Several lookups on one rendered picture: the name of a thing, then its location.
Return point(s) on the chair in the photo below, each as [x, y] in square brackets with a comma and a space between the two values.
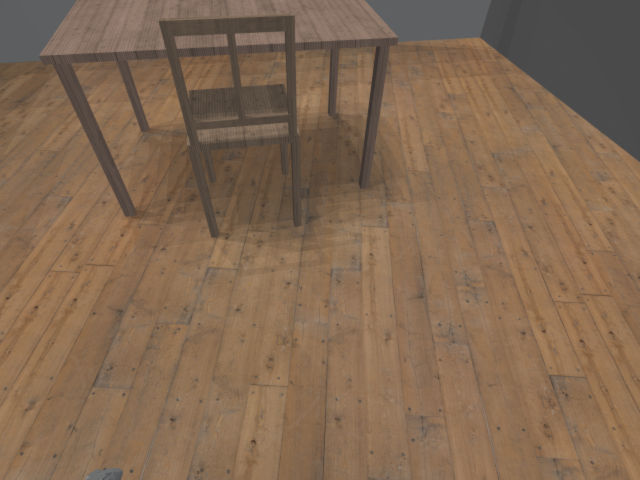
[236, 117]

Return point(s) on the table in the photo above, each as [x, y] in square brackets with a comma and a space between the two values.
[121, 30]

